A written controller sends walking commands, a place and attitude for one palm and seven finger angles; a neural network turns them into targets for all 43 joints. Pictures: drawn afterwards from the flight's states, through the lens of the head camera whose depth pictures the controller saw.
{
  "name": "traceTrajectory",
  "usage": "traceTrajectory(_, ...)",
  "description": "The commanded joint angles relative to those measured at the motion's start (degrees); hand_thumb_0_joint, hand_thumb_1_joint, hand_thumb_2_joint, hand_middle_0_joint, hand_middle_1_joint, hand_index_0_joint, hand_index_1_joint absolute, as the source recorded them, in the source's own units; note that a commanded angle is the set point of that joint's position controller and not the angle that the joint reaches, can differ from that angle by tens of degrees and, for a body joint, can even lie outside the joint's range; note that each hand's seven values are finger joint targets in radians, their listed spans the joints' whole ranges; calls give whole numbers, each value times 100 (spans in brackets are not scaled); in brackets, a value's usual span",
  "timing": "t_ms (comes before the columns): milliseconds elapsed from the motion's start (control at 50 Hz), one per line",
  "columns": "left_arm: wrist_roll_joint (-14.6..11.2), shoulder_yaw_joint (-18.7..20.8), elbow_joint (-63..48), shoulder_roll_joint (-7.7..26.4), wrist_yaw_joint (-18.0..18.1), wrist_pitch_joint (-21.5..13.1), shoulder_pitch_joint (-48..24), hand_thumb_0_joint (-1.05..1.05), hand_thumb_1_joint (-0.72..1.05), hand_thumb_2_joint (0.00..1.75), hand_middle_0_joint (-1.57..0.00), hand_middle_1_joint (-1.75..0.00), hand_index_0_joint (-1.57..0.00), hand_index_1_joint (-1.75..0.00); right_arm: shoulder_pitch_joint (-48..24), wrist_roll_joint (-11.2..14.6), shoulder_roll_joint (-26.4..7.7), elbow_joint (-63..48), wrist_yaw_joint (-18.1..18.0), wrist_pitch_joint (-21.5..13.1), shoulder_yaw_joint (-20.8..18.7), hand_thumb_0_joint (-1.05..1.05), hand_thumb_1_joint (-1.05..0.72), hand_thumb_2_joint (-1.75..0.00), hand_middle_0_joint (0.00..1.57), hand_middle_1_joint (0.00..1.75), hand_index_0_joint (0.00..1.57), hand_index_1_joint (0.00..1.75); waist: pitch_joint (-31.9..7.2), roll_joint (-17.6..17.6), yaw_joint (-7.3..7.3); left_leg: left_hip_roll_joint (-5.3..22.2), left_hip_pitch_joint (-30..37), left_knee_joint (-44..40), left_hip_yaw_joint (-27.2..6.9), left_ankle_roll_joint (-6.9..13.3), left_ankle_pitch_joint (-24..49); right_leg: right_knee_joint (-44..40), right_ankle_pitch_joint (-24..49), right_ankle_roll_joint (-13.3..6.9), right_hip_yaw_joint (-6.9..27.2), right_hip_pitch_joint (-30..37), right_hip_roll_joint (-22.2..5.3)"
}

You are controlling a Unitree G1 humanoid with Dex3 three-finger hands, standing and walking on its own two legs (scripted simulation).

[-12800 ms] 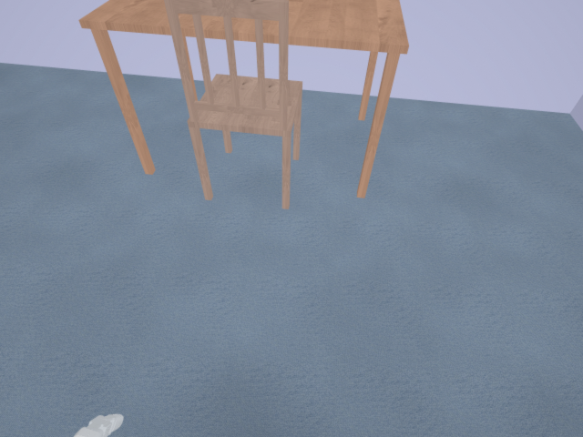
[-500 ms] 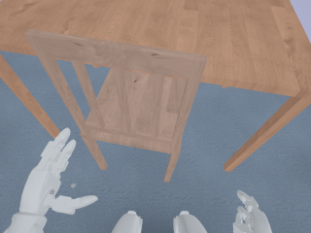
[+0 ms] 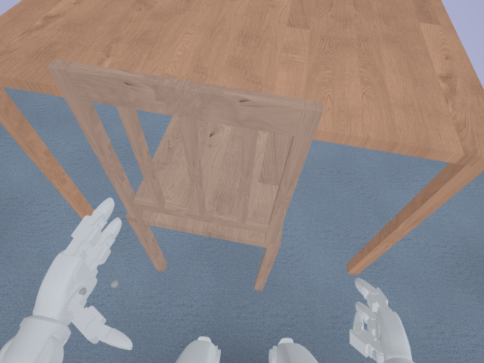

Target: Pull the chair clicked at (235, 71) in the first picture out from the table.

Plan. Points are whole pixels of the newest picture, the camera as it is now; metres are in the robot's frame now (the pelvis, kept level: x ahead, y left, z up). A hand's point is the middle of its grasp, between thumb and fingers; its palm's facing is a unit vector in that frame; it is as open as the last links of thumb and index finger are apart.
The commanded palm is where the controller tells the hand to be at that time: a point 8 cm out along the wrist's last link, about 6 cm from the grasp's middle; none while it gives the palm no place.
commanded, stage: raise the hand toward the chair's back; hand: left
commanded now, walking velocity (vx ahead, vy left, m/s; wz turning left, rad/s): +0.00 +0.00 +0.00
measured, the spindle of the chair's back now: (195, 173) +0.46 +0.12 +0.00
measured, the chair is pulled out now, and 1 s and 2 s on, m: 0.00 0.00 0.00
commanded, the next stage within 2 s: aim the fingers beside a spindle in 0.62 s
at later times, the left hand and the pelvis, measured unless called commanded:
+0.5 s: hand (112, 271) +0.24 +0.20 +0.04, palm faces -0.11 -0.99 -0.04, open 16.9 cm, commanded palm +0.22 +0.26 +0.05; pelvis +0.00 +0.00 +0.00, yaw +0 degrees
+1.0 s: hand (130, 266) +0.25 +0.18 +0.04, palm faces -0.16 -0.99 -0.02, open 16.9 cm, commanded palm +0.24 +0.24 +0.04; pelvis +0.00 +0.00 +0.00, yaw +0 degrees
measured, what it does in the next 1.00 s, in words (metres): stands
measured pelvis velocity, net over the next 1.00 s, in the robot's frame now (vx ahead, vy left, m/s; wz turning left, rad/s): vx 0.00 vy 0.00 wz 0.00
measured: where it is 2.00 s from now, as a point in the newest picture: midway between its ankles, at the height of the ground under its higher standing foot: outside the picture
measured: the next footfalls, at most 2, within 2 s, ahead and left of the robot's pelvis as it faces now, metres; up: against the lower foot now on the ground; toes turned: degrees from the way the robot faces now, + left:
none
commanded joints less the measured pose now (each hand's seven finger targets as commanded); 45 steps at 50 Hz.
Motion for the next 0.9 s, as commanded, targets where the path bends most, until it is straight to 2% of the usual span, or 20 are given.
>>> traceTrajectory(0, -210, 725, -1032, 786, 165, -633, -533, 0, -50, 30, -6, -8, -6, -8, -108, 21, -850, -645, -87, -333, -398, 0, -90, -90, 20, 30, 20, 30, -1306, 489, -49, 142, 973, -987, 149, -32, 2245, -666, 1343, -167, -258, 833, -62)
traceTrajectory(80, -81, 509, -234, 739, -94, -313, -544, 0, -50, 30, -6, -8, -6, -8, -101, 79, -991, -663, -76, -281, -422, 0, -90, -90, 20, 30, 20, 30, -962, 211, -140, 121, 661, -1071, 176, 22, 1704, -824, 953, -151, -225, 738, -74)
traceTrajectory(140, -152, 543, -449, 879, -288, -137, -603, 0, -50, 30, -6, -8, -6, -8, -96, 120, -1052, -803, -96, -298, -434, 0, -90, -90, 20, 30, 20, 30, -1241, 216, -64, 93, 778, -1190, 187, 48, 1638, -948, 902, -146, -174, 1008, -102)
traceTrajectory(220, -339, 907, -1085, 1108, -178, -343, -682, 0, -50, 30, -6, -8, -6, -8, -81, 70, -963, -810, -100, -380, -440, 0, -90, -90, 20, 30, 20, 30, -1679, 279, 34, 98, 977, -1145, 207, 50, 2095, -890, 1367, -134, -130, 1320, -87)
traceTrajectory(260, -366, 933, -1128, 1035, -27, -547, -724, 0, -50, 30, -6, -8, -6, -8, -85, 41, -911, -737, -83, -406, -427, 0, -90, -90, 20, 30, 20, 30, -1464, 404, 32, 100, 937, -1139, 199, 17, 2103, -838, 1325, -151, -166, 1183, -80)
traceTrajectory(280, -324, 1026, -998, 1114, 69, -617, -712, 0, -50, 30, -6, -8, -6, -8, -82, 27, -909, -655, -79, -404, -439, 0, -90, -90, 20, 30, 20, 30, -1369, 261, 19, 119, 855, -1089, 197, 19, 2076, -809, 1288, -155, -167, 1114, -59)
traceTrajectory(300, -304, 894, -929, 951, 93, -679, -720, 0, -50, 30, -6, -8, -6, -8, -74, 18, -904, -637, -64, -407, -428, 0, -90, -90, 20, 30, 20, 30, -1315, 410, -11, 109, 818, -1086, 210, 6, 2026, -781, 1243, -153, -169, 1042, -74)
traceTrajectory(320, -277, 873, -747, 896, 124, -692, -687, 0, -50, 30, -6, -8, -6, -8, -59, 21, -902, -605, -50, -403, -442, 0, -90, -90, 20, 30, 20, 30, -1218, 327, -37, 126, 784, -1075, 194, -8, 1983, -754, 1191, -151, -204, 917, -69)
traceTrajectory(340, -221, 753, -582, 808, 100, -677, -679, 0, -50, 30, -6, -8, -6, -8, -73, 24, -935, -594, -36, -392, -438, 0, -90, -90, 20, 30, 20, 30, -1098, 425, -63, 116, 705, -1072, 213, -10, 1801, -765, 1013, -151, -204, 807, -84)
traceTrajectory(380, -159, 631, -242, 740, 0, -563, -559, 0, -50, 30, -6, -8, -6, -8, -72, 49, -971, -608, -23, -354, -454, 0, -90, -90, 20, 30, 20, 30, -1012, 207, -102, 105, 585, -1058, 230, 28, 1711, -824, 975, -147, -165, 836, -84)
traceTrajectory(460, -142, 564, -698, 943, -226, -383, -680, 0, -50, 30, -6, -8, -6, -8, -76, 93, -1032, -779, -37, -351, -453, 0, -90, -90, 20, 30, 20, 30, -1419, 471, -66, 109, 873, -1132, 232, 50, 1855, -880, 1126, -151, -123, 1054, -107)
traceTrajectory(520, -237, 768, -1159, 1097, -159, -455, -754, 0, -50, 30, -6, -8, -6, -8, -66, 64, -974, -753, -48, -382, -441, 0, -90, -90, 20, 30, 20, 30, -1681, 528, -43, 129, 1108, -1097, 198, 45, 2253, -829, 1458, -148, -147, 1178, -84)
traceTrajectory(540, -267, 827, -1186, 1087, -106, -505, -747, 0, -50, 30, -6, -8, -6, -8, -71, 50, -952, -740, -54, -390, -432, 0, -90, -90, 20, 30, 20, 30, -1630, 548, -27, 134, 1106, -1093, 184, 30, 2278, -809, 1446, -148, -168, 1124, -71)
traceTrajectory(580, -305, 955, -998, 1095, -4, -588, -735, 0, -50, 30, -6, -8, -6, -8, -100, 23, -926, -638, -57, -391, -427, 0, -90, -90, 20, 30, 20, 30, -1459, 314, -46, 135, 911, -1027, 174, 24, 2209, -767, 1424, -145, -182, 1060, -50)
traceTrajectory(640, -273, 800, -706, 854, 32, -632, -729, 0, -50, 30, -6, -8, -6, -8, -105, 29, -937, -600, -39, -362, -425, 0, -90, -90, 20, 30, 20, 30, -1232, 388, -71, 131, 807, -1047, 168, -20, 1934, -737, 1133, -142, -235, 831, -69)
traceTrajectory(680, -205, 686, -382, 791, -36, -509, -658, 0, -50, 30, -6, -8, -6, -8, -124, 39, -975, -631, -28, -329, -421, 0, -90, -90, 20, 30, 20, 30, -1087, 267, -101, 128, 685, -1065, 169, 9, 1794, -780, 1004, -147, -226, 775, -65)
traceTrajectory(720, -158, 371, -344, 608, -168, -378, -733, 0, -50, 30, -6, -8, -6, -8, -89, 66, -1013, -705, -26, -313, -411, 0, -90, -90, 20, 30, 20, 30, -1130, 227, -162, 117, 702, -1078, 179, 25, 1721, -812, 989, -132, -213, 771, -78)
traceTrajectory(760, -147, 307, -501, 671, -255, -332, -1009, 0, -50, 30, -6, -8, -6, -8, -72, 74, -1045, -723, -45, -333, -416, 0, -90, -90, 20, 30, 20, 30, -1292, 293, -196, 118, 770, -1037, 163, 43, 1704, -813, 996, -130, -183, 769, -94)
traceTrajectory(800, -163, 382, -730, 769, -243, -361, -1019, 0, -50, 30, -6, -8, -6, -8, -63, 54, -1029, -746, -51, -364, -415, 0, -90, -90, 20, 30, 20, 30, -1521, 290, -145, 119, 834, -995, 161, 53, 1914, -772, 1174, -137, -157, 891, -100)
traceTrajectory(880, -137, 479, -1041, 872, 40, -591, -1233, 0, -50, 30, -6, -8, -6, -8, -83, 0, -980, -665, -46, -397, -401, 0, -90, -90, 20, 30, 20, 30, -1509, 419, -104, 154, 902, -949, 118, 7, 2040, -635, 1143, -160, -204, 710, -81)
